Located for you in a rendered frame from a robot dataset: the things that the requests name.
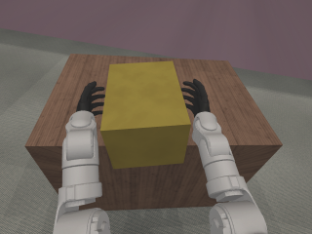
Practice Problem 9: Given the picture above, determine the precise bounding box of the pedestal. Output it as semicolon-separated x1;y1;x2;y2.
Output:
25;54;283;211

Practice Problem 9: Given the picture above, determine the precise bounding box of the right robot upper arm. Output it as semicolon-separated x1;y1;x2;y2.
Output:
209;200;267;234

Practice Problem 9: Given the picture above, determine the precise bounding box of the carton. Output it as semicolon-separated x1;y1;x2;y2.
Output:
100;60;191;170

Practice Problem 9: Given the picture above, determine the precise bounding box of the right robot hand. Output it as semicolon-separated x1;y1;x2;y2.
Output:
181;78;211;118

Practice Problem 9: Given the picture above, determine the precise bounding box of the left robot forearm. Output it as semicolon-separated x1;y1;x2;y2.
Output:
53;110;102;234

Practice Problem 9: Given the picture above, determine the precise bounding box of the left robot hand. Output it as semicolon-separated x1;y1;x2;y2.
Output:
76;81;105;116

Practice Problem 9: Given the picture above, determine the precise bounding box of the left robot upper arm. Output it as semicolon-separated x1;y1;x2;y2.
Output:
54;208;111;234

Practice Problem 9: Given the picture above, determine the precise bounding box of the right robot forearm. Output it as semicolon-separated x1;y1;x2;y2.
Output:
192;111;268;234

